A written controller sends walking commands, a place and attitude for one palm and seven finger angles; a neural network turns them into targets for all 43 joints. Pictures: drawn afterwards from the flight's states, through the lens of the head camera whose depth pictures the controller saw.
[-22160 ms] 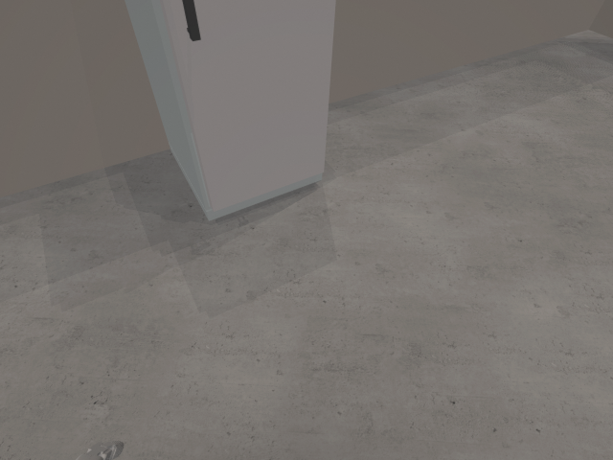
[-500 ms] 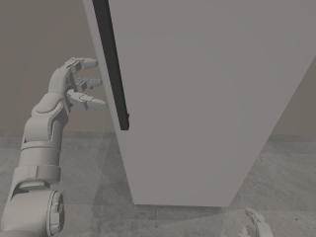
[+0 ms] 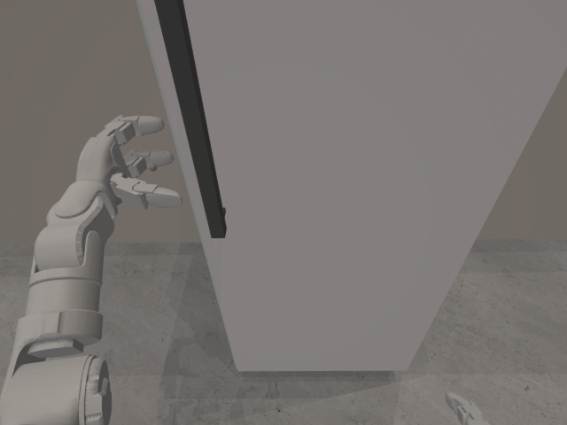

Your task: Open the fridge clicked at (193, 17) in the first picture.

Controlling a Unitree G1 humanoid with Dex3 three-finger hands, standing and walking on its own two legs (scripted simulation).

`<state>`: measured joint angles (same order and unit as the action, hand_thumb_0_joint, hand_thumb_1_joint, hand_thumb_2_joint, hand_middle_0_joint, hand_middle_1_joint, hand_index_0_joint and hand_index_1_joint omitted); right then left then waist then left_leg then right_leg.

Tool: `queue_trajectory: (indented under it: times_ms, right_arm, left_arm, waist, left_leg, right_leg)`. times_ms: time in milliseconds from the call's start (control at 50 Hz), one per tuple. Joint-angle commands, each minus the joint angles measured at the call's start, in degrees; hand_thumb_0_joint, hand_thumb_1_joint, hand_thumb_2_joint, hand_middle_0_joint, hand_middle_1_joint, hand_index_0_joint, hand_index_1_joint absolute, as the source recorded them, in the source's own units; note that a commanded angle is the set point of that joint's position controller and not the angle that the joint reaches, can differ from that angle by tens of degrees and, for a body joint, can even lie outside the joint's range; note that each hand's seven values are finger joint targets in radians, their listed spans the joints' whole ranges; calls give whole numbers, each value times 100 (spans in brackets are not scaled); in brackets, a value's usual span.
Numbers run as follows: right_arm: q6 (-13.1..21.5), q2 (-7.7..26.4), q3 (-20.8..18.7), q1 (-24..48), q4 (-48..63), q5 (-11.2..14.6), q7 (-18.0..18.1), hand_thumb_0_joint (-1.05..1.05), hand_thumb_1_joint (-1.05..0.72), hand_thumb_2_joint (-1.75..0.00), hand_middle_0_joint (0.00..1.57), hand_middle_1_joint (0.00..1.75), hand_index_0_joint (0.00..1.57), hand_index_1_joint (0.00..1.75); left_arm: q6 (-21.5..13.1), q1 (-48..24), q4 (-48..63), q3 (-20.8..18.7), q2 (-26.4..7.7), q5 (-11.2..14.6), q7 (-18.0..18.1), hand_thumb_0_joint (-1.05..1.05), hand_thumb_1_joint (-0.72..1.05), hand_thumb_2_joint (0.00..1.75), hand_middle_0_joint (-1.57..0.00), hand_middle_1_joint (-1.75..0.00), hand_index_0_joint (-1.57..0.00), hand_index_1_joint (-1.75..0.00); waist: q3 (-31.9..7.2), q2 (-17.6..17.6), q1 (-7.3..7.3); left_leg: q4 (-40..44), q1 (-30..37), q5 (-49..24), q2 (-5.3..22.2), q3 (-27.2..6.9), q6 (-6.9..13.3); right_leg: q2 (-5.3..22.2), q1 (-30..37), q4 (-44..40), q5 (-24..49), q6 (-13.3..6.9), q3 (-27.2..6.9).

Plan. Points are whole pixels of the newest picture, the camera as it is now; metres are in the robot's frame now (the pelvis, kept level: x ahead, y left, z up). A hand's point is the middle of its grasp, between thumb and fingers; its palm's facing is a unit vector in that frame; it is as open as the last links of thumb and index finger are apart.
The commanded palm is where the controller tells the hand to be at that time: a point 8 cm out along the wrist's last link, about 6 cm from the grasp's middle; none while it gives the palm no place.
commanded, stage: move the hooked fingers beside the handle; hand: left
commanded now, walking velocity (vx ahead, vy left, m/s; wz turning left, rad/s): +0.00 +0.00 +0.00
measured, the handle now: (201, 128) +0.45 +0.14 +0.24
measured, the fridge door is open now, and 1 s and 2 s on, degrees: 0 0 0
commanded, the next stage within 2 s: feel for the door with the fingertips in 0.28 s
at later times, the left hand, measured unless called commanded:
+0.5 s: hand (155, 166) +0.39 +0.19 +0.22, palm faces +0.07 -1.00 -0.02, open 14.0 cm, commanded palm +0.36 +0.24 +0.21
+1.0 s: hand (171, 160) +0.39 +0.17 +0.22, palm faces +0.10 -0.99 -0.02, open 14.0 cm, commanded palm +0.38 +0.22 +0.21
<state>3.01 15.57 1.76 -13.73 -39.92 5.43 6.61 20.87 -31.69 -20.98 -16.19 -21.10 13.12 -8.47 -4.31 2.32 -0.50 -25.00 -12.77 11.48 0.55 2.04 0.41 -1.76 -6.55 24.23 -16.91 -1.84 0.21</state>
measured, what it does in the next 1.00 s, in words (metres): stands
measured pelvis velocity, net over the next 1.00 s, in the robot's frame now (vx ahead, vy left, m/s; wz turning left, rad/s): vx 0.00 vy -0.01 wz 0.01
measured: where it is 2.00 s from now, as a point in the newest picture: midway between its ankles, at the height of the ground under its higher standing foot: outside the picture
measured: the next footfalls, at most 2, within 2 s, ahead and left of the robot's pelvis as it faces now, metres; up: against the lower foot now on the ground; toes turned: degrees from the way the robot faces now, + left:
none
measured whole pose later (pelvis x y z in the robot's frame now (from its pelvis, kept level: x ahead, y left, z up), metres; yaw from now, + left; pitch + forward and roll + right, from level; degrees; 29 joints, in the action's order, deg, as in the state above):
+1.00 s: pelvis +0.00 -0.01 +0.00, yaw +0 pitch -1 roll +0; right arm 2.6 14.8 1.8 -11.7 -40.2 4.7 6.3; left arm 21.8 -34.2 -19.6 -13.2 -18.2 11.0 -3.7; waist -3.4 1.9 0.1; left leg -24.8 -12.0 11.6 1.0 1.6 -0.1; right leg -2.2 -5.4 23.4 -16.9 -2.3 0.6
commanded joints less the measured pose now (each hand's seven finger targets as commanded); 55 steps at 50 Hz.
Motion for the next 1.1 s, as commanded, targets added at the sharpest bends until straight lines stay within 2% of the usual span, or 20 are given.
queue_trajectory:
  times_ms: [0, 40, 160, 240, 260, 320, 400, 480, 520, 580, 620, 640, 700, 760, 820, 900, 960, 1000, 1020, 1080]
  right_arm:
    - [345, 654, -224, 890, 982, -3, 34, 0, -90, -90, 20, 30, 20, 30]
    - [333, 705, -234, 870, 931, -12, 47, 0, -90, -90, 20, 30, 20, 30]
    - [344, 656, -190, 914, 873, 8, 86, 0, -90, -90, 20, 30, 20, 30]
    - [350, 716, -200, 869, 808, -2, 115, 0, -90, -90, 20, 30, 20, 30]
    - [357, 699, -204, 858, 803, 3, 120, 0, -90, -90, 20, 30, 20, 30]
    - [360, 753, -232, 792, 792, -22, 106, 0, -90, -90, 20, 30, 20, 30]
    - [411, 634, -208, 797, 843, 2, 60, 0, -90, -90, 20, 30, 20, 30]
    - [444, 631, -227, 816, 820, 1, 46, 0, -90, -90, 20, 30, 20, 30]
    - [427, 704, -242, 792, 790, -27, 43, 0, -90, -90, 20, 30, 20, 30]
    - [377, 613, -211, 833, 830, -26, 17, 0, -90, -90, 20, 30, 20, 30]
    - [339, 642, -230, 842, 832, -53, -5, 0, -90, -90, 20, 30, 20, 30]
    - [336, 594, -211, 891, 907, -45, -27, 0, -90, -90, 20, 30, 20, 30]
    - [312, 563, -219, 930, 907, -55, -20, 0, -90, -90, 20, 30, 20, 30]
    - [275, 585, -220, 916, 867, -75, 11, 0, -90, -90, 20, 30, 20, 30]
    - [236, 622, -231, 915, 838, -90, 34, 0, -90, -90, 20, 30, 20, 30]
    - [241, 563, -216, 922, 826, -64, 27, 0, -90, -90, 20, 30, 20, 30]
    - [253, 575, -229, 885, 788, -57, 35, 0, -90, -90, 20, 30, 20, 30]
    - [251, 603, -230, 865, 741, -48, 45, 0, -90, -90, 20, 30, 20, 30]
    - [228, 673, -246, 818, 687, -70, 62, 0, -90, -90, 20, 30, 20, 30]
    - [236, 620, -234, 781, 648, -68, 61, 0, -90, -90, 20, 30, 20, 30]
  left_arm:
    - [-504, -2514, 1751, -365, -1307, -3, 153, 0, -50, 30, -30, -120, -30, -120]
    - [-509, -2585, 1660, -522, -1581, -72, 191, 0, -50, 30, -30, -120, -30, -120]
    - [-362, -2885, 1428, -74, -1194, -49, 41, 0, -50, 30, -30, -120, -30, -120]
    - [-342, -2942, 955, -167, -1353, 40, -62, 0, -50, 30, -30, -120, -30, -120]
    - [-356, -3016, 895, -121, -1274, 47, -76, 0, -50, 30, -30, -120, -30, -120]
    - [-458, -2992, 821, -371, -1568, 41, -34, 0, -50, 30, -30, -120, -30, -120]
    - [-609, -3443, 1019, 197, -949, -21, 29, 0, -50, 30, -30, -120, -30, -120]
    - [-624, -3391, 1079, 205, -802, 34, 119, 0, -50, 30, -30, -120, -30, -120]
    - [-566, -3043, 979, -175, -1150, 46, 206, 0, -50, 30, -30, -120, -30, -120]
    - [-416, -2884, 973, -89, -912, -29, 340, 0, -50, 30, -30, -120, -30, -120]
    - [-392, -2803, 1082, -211, -1032, -109, 463, 0, -50, 30, -30, -120, -30, -120]
    - [-374, -2734, 1234, -45, -820, -119, 488, 0, -50, 30, -30, -120, -30, -120]
    - [-353, -2848, 1499, -3, -713, -131, 577, 0, -50, 30, -30, -120, -30, -120]
    - [-366, -2887, 1542, -108, -874, -150, 574, 0, -50, 30, -30, -120, -30, -120]
    - [-354, -2907, 1547, -217, -1062, -190, 564, 0, -50, 30, -30, -120, -30, -120]
    - [-311, -3049, 1539, 142, -701, -152, 461, 0, -50, 30, -30, -120, -30, -120]
    - [-278, -3150, 1378, 287, -530, -93, 373, 0, -50, 30, -30, -120, -30, -120]
    - [-211, -3166, 1122, 263, -563, -43, 323, 0, -50, 30, -30, -120, -30, -120]
    - [-194, -3111, 877, 52, -799, -46, 334, 0, -50, 30, -30, -120, -30, -120]
    - [-197, -3524, 588, 154, -709, -96, 385, 0, -50, 30, -30, -120, -30, -120]
  waist:
    - [-1318, -162, 121]
    - [-1152, -210, 96]
    - [-927, 179, -33]
    - [-923, -241, -58]
    - [-989, -281, -71]
    - [-1234, -239, 16]
    - [-1240, 55, -112]
    - [-1327, -84, -68]
    - [-1389, -258, 79]
    - [-1287, -295, 116]
    - [-1269, -261, 163]
    - [-1293, -257, 180]
    - [-1278, -298, 122]
    - [-1255, -407, 93]
    - [-1218, -145, 105]
    - [-1243, -18, 0]
    - [-1258, -213, -54]
    - [-1127, -369, -71]
    - [-1070, -427, -34]
    - [-997, -503, -103]
  left_leg:
    - [10, 1270, -1523, -7, -115, 200]
    - [49, 1195, -1374, 18, -122, 215]
    - [28, 1240, -1062, -18, -130, 202]
    - [53, 1073, -848, -12, -188, 201]
    - [29, 1103, -852, -23, -176, 204]
    - [16, 1112, -971, -27, -172, 193]
    - [-10, 1261, -973, -19, -217, 182]
    - [-12, 1317, -1065, -11, -232, 193]
    - [9, 1239, -1153, -6, -209, 190]
    - [22, 1114, -1245, -15, -149, 187]
    - [46, 1172, -1302, 11, -140, 181]
    - [74, 1156, -1344, 12, -139, 186]
    - [31, 1229, -1397, 7, -82, 196]
    - [57, 1238, -1461, 19, -71, 204]
    - [60, 1287, -1437, 6, -49, 198]
    - [4, 1350, -1515, -18, -51, 196]
    - [-16, 1385, -1571, -19, -99, 199]
    - [-19, 1270, -1411, -38, -100, 204]
    - [0, 1233, -1345, -41, -110, 203]
    - [-11, 1116, -1189, -49, -119, 209]
  right_leg:
    - [14, -348, -305, 2092, 96, 19]
    - [27, -397, -368, 1901, 101, 5]
    - [17, -694, -479, 1509, 83, -29]
    - [52, -719, -517, 1348, 118, -33]
    - [43, -728, -502, 1350, 114, -29]
    - [69, -549, -448, 1507, 115, -55]
    - [20, -756, -438, 1360, 77, 7]
    - [2, -696, -431, 1453, 66, 24]
    - [16, -470, -412, 1596, 77, 17]
    - [24, -429, -371, 1748, 94, 28]
    - [20, -359, -393, 1725, 86, 30]
    - [23, -333, -369, 1777, 87, 43]
    - [0, -353, -384, 1921, 108, 11]
    - [12, -277, -386, 2041, 118, 5]
    - [24, -258, -417, 2009, 113, -30]
    - [19, -366, -410, 2177, 115, -32]
    - [10, -400, -391, 2243, 113, 18]
    - [24, -488, -427, 2195, 149, -4]
    - [35, -457, -448, 2100, 146, -6]
    - [52, -627, -464, 1896, 156, -24]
